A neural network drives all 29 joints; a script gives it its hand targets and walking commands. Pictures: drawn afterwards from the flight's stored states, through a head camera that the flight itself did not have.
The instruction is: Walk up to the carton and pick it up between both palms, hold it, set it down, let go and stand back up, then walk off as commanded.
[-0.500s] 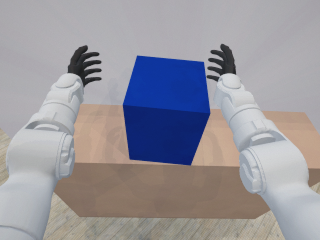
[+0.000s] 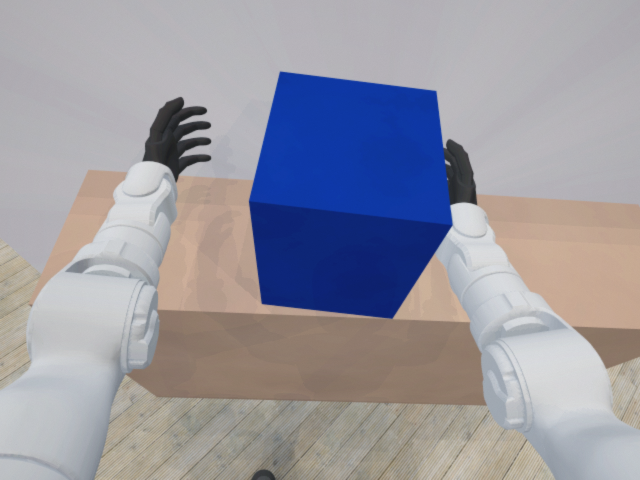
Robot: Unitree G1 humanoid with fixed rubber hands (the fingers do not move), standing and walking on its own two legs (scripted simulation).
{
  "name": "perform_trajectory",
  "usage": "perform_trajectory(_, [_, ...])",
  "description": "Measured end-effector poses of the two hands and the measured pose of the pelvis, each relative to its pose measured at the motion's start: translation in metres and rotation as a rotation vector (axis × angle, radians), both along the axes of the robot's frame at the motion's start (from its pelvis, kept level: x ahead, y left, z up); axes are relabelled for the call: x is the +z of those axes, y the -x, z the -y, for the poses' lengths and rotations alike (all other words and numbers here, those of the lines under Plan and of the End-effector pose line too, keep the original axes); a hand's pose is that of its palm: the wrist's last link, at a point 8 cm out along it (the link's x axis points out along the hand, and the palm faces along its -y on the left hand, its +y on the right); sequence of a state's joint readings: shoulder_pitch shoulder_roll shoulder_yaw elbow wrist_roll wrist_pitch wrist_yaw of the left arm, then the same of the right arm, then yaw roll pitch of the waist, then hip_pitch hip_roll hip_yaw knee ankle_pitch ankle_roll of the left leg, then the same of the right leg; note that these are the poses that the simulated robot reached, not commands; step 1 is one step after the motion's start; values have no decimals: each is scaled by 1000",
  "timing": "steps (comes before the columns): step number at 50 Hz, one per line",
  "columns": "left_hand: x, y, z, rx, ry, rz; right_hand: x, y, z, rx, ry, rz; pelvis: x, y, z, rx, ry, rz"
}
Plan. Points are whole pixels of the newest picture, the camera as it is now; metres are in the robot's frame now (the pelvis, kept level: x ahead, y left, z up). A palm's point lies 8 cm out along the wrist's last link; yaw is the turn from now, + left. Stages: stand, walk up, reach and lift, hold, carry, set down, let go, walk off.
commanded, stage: reach and lift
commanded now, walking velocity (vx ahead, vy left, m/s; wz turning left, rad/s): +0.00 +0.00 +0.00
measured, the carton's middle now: (341, 206) +0.46 -0.01 +0.04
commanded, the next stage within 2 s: none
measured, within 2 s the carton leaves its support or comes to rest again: leaves its support in 0.50 s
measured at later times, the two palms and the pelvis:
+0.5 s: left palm (204, 173) +0.45 +0.17 +0.10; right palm (445, 204) +0.43 -0.13 +0.10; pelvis -0.01 +0.00 +0.00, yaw +0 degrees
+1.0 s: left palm (197, 178) +0.44 +0.17 +0.09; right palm (442, 211) +0.41 -0.12 +0.10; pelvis -0.02 +0.01 +0.00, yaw +0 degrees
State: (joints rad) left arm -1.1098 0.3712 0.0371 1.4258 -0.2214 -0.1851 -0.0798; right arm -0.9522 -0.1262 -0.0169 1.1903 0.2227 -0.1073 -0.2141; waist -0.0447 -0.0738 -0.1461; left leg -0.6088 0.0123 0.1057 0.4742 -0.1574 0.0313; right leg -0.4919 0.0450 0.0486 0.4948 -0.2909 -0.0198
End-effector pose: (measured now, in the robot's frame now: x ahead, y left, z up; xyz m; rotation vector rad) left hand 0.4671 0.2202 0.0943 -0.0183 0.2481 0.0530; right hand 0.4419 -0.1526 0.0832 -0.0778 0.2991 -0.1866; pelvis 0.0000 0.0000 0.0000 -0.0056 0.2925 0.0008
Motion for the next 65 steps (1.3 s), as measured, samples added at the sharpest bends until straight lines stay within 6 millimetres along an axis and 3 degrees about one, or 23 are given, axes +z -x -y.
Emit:
perform_trajectory(21, [3,11,54,-138,-64,17,15,11,-20,18,24,65,0,8,-3,-1,5,7])
perform_trajectory(34, [0,18,43,-93,-38,16,20,19,-34,7,30,113,0,14,-7,1,7,29])
perform_trajectory(65, [1,22,45,-102,-37,2,17,29,-32,9,35,103,0,17,-7,0,7,38])
